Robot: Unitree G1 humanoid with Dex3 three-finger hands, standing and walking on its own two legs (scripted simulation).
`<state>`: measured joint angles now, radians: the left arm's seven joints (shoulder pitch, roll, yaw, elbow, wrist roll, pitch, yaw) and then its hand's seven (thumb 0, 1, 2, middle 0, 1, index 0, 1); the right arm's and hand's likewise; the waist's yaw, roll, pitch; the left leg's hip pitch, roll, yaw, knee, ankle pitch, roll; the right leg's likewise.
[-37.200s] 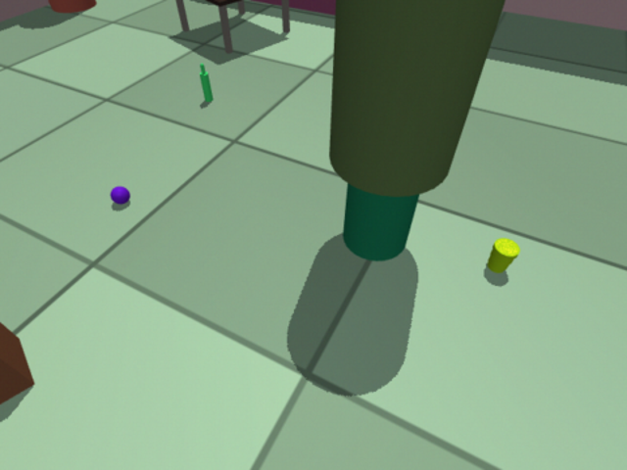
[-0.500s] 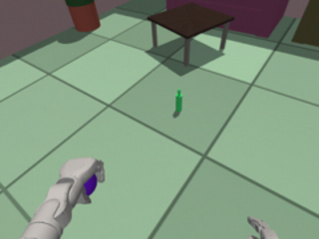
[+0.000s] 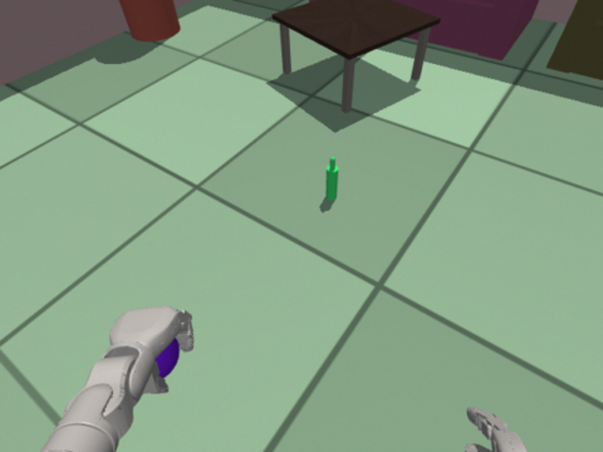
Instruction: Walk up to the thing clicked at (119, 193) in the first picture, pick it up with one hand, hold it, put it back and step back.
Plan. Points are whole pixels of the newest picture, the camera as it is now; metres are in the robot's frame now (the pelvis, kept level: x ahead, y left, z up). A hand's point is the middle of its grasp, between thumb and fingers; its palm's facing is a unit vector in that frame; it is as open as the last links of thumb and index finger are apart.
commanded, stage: crouch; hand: left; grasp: from above
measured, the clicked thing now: (150, 353) +0.30 +0.24 -0.07
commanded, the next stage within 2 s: lower in 1.76 s
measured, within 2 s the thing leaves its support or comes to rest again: neither
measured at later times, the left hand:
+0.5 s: hand (192, 375) +0.35 +0.24 -0.29, palm faces -0.40 +0.03 -0.91, open 8.3 cm
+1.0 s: hand (209, 396) +0.36 +0.25 -0.49, palm faces -0.42 -0.01 -0.91, open 8.2 cm
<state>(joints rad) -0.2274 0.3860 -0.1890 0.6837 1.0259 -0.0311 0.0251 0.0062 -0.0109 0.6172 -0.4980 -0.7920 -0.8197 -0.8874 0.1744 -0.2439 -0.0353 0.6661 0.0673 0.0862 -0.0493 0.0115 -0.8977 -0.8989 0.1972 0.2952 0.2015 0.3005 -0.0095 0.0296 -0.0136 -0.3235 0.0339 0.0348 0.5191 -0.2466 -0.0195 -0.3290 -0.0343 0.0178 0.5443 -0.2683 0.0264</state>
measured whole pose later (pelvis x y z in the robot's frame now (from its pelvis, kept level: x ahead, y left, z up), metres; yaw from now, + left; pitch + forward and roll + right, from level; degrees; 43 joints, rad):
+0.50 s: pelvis -0.05 +0.02 -0.18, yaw +0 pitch +29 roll -3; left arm -0.64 0.42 -0.08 1.16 1.17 -0.04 0.37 -0.01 0.00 0.59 -0.50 -0.78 -0.87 -0.86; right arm 0.24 -0.25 -0.08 0.75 -0.03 0.01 -0.01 0.01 -0.90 -0.90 0.20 0.29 0.20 0.30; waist -0.13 0.04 -0.19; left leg -1.47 0.05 -0.02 1.53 -0.57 0.00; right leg -1.43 -0.02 0.01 1.49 -0.57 0.05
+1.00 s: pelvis -0.07 +0.01 -0.33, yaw -2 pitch +37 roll -5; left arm -0.80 0.54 0.02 1.27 1.24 -0.12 0.42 0.00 -0.01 0.61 -0.51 -0.78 -0.89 -0.84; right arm 0.14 -0.24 -0.03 0.75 -0.10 -0.07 0.06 0.01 -0.90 -0.90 0.20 0.29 0.20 0.30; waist -0.17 0.01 -0.17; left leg -2.05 0.03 -0.09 2.05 -0.66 -0.02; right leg -1.98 -0.02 -0.02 2.00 -0.68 0.05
